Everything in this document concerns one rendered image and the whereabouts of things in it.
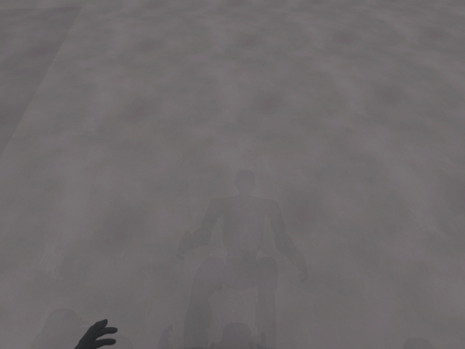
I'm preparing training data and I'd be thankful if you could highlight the robot left hand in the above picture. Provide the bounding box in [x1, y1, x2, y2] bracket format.
[74, 319, 118, 349]

